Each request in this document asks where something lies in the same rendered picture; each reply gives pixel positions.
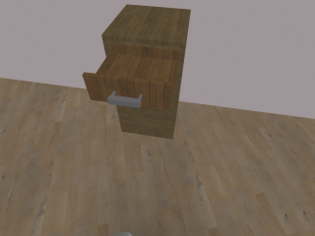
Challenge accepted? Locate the drawer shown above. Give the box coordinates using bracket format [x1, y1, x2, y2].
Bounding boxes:
[82, 43, 180, 111]

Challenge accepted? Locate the cabinet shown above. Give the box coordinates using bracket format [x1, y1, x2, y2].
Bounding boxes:
[101, 4, 191, 140]

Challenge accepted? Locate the handle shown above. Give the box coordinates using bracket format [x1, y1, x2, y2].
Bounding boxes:
[107, 90, 143, 108]

